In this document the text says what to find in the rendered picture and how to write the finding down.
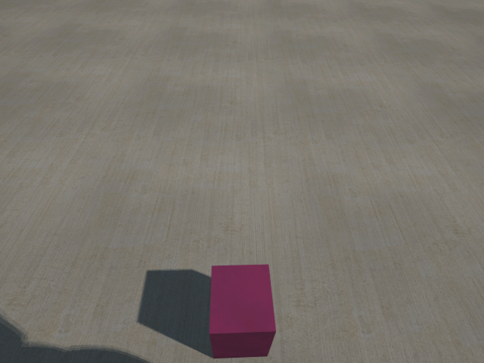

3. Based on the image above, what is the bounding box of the carton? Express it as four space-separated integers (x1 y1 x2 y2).
209 265 276 358

